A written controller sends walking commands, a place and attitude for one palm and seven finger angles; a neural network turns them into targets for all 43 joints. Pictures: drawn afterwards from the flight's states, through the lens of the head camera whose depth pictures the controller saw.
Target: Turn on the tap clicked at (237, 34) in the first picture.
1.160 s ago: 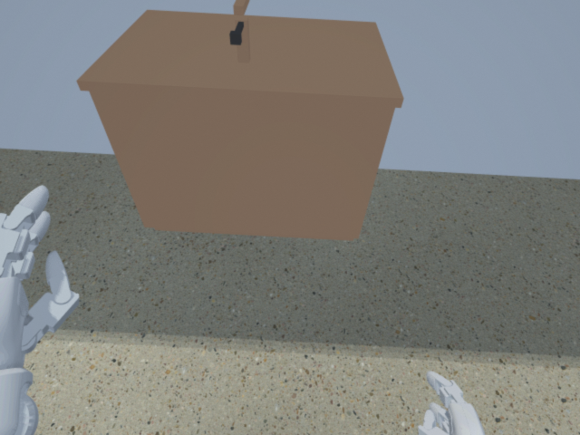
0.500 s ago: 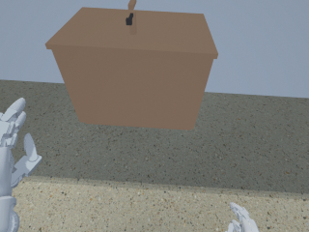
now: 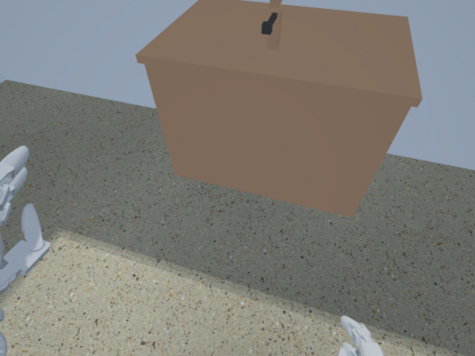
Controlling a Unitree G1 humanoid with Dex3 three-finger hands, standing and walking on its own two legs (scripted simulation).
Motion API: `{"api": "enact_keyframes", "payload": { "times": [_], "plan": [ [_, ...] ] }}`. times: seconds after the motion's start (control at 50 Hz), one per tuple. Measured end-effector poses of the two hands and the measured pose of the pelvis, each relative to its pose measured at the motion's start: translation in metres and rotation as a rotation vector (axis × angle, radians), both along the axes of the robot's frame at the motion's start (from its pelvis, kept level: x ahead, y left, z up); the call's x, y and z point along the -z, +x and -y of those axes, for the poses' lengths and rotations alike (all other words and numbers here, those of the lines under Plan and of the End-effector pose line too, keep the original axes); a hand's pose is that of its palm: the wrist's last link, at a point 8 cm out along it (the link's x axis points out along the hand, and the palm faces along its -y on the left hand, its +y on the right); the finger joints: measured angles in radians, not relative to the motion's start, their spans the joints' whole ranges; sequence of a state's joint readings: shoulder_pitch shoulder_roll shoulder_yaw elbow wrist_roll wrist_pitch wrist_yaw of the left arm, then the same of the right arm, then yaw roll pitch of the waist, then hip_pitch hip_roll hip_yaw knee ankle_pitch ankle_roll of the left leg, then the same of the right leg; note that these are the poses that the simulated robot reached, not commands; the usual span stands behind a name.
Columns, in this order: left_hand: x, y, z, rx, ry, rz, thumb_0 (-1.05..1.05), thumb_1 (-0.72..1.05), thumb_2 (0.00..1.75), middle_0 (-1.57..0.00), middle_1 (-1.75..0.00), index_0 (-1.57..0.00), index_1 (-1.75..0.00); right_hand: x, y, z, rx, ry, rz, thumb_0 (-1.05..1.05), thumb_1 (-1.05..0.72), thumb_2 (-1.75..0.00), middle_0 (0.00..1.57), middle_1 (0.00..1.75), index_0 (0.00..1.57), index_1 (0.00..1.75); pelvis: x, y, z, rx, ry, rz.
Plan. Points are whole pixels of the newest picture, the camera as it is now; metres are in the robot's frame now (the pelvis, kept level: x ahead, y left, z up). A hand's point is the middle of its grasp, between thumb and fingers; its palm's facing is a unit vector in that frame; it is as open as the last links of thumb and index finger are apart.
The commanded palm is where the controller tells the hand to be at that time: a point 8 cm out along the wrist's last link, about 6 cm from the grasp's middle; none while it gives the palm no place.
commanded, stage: walk to a spot facing it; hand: left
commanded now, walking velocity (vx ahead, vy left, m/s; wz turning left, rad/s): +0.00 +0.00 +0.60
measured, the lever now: (267, 28) +0.99 -0.04 +0.11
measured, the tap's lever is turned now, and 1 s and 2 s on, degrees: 0 0 0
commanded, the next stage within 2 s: none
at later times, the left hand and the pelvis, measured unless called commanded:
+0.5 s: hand (23, 221) +0.24 +0.28 +0.17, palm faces +0.63 -0.66 -0.42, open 7.4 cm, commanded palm +0.16 +0.30 +0.18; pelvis +0.09 -0.02 -0.01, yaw +18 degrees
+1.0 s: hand (36, 290) +0.16 +0.23 +0.17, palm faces +0.81 -0.45 -0.37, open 7.4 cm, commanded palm +0.08 +0.23 +0.18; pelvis +0.13 -0.09 +0.00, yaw +37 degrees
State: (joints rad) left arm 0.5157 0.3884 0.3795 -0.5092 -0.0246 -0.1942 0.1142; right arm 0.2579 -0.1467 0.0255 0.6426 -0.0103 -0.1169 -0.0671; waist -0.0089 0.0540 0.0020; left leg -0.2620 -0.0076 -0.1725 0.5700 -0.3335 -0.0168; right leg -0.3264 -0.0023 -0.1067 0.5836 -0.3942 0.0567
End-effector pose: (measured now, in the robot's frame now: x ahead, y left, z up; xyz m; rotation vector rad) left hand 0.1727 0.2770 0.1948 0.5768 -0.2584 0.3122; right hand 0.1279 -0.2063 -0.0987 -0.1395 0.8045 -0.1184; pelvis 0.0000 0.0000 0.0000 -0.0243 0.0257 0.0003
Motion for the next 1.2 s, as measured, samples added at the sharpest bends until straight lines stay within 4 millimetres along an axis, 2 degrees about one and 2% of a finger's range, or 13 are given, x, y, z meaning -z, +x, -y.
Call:
{"api": "enact_keyframes", "payload": {
  "times": [0.08, 0.16, 0.24, 0.32, 0.44, 0.54, 0.62, 0.74, 0.86, 0.98, 1.06, 1.12, 1.2],
  "plan": [
    [0.006, 0.002, 0.008, -0.096, -0.027, 0.012, 0.01, 0.89, 0.90, -0.21, -0.30, -0.22, -0.31, 0.009, 0.042, 0.025, -0.078, -0.042, -0.012, 0.02, -0.90, -0.90, 0.20, 0.30, 0.21, 0.30, 0.006, 0.014, 0.017, -0.074, 0.023, 0.016],
    [0.012, 0.000, 0.011, -0.178, -0.064, -0.027, 0.01, 0.89, 0.90, -0.21, -0.30, -0.22, -0.31, -0.004, 0.083, 0.046, -0.115, -0.094, -0.009, 0.02, -0.90, -0.90, 0.20, 0.30, 0.20, 0.30, -0.003, 0.032, 0.026, -0.136, 0.055, 0.021],
    [0.009, 0.001, 0.010, -0.230, -0.055, -0.057, 0.02, 0.89, 0.90, -0.21, -0.30, -0.22, -0.31, -0.020, 0.122, 0.052, -0.155, -0.140, 0.016, 0.02, -0.91, -0.90, 0.20, 0.30, 0.20, 0.30, -0.009, 0.048, 0.033, -0.190, 0.084, 0.015],
    [0.000, 0.002, 0.004, -0.273, -0.035, -0.027, 0.02, 0.89, 0.90, -0.21, -0.30, -0.22, -0.31, -0.028, 0.158, 0.041, -0.209, -0.161, 0.047, 0.02, -0.91, -0.90, 0.19, 0.30, 0.20, 0.30, -0.008, 0.064, 0.031, -0.229, 0.093, 0.000],
    [0.003, 0.011, -0.021, -0.306, -0.024, 0.085, 0.01, 0.89, 0.90, -0.21, -0.30, -0.22, -0.31, -0.023, 0.200, 0.000, -0.254, -0.138, 0.118, 0.02, -0.91, -0.90, 0.19, 0.30, 0.20, 0.30, 0.013, 0.089, 0.012, -0.257, 0.066, -0.001],
    [0.008, 0.023, -0.033, -0.302, -0.031, 0.098, 0.01, 0.89, 0.90, -0.21, -0.30, -0.21, -0.31, -0.024, 0.206, -0.043, -0.335, -0.032, 0.095, 0.01, -0.91, -0.90, 0.20, 0.30, 0.20, 0.30, 0.009, 0.095, 0.020, -0.343, 0.038, 0.027],
    [-0.005, 0.007, -0.020, -0.306, -0.029, 0.086, 0.02, 0.89, 0.90, -0.21, -0.30, -0.22, -0.31, -0.030, 0.204, -0.058, -0.409, 0.004, 0.069, 0.01, -0.90, -0.90, 0.20, 0.30, 0.20, 0.30, -0.001, 0.105, 0.028, -0.391, -0.007, 0.018],
    [-0.017, -0.029, -0.001, -0.442, 0.001, 0.054, 0.01, 0.89, 0.90, -0.21, -0.30, -0.22, -0.31, -0.021, 0.212, -0.050, -0.512, 0.004, 0.028, 0.01, -0.90, -0.89, 0.20, 0.30, 0.21, 0.30, -0.006, 0.120, 0.047, -0.471, -0.033, 0.015],
    [0.005, -0.047, 0.021, -0.626, -0.055, 0.055, 0.01, 0.89, 0.90, -0.21, -0.30, -0.21, -0.31, 0.002, 0.243, -0.025, -0.598, -0.027, 0.030, 0.02, -0.90, -0.89, 0.20, 0.30, 0.21, 0.30, 0.007, 0.127, 0.076, -0.547, 0.003, 0.034],
    [0.015, -0.062, 0.040, -0.659, -0.140, 0.050, 0.02, 0.89, 0.90, -0.21, -0.30, -0.21, -0.31, -0.020, 0.267, -0.008, -0.597, -0.112, 0.072, 0.02, -0.90, -0.90, 0.20, 0.30, 0.20, 0.30, -0.002, 0.126, 0.086, -0.633, 0.056, 0.041],
    [0.003, -0.084, 0.044, -0.661, -0.081, 0.111, 0.02, 0.89, 0.90, -0.21, -0.30, -0.22, -0.31, -0.039, 0.276, -0.013, -0.626, -0.165, 0.136, 0.02, -0.91, -0.90, 0.20, 0.30, 0.20, 0.30, -0.001, 0.121, 0.087, -0.686, 0.050, 0.022],
    [-0.001, -0.110, 0.040, -0.686, -0.034, 0.175, 0.02, 0.89, 0.90, -0.21, -0.30, -0.22, -0.31, -0.043, 0.278, -0.026, -0.663, -0.190, 0.179, 0.02, -0.91, -0.90, 0.20, 0.30, 0.20, 0.30, 0.009, 0.111, 0.083, -0.720, 0.031, 0.014],
    [0.002, -0.140, 0.034, -0.743, -0.016, 0.191, 0.01, 0.89, 0.90, -0.21, -0.30, -0.22, -0.31, -0.042, 0.262, -0.050, -0.723, -0.138, 0.181, 0.02, -0.91, -0.90, 0.19, 0.30, 0.20, 0.30, 0.008, 0.098, 0.086, -0.761, 0.028, 0.026]
  ]
}}
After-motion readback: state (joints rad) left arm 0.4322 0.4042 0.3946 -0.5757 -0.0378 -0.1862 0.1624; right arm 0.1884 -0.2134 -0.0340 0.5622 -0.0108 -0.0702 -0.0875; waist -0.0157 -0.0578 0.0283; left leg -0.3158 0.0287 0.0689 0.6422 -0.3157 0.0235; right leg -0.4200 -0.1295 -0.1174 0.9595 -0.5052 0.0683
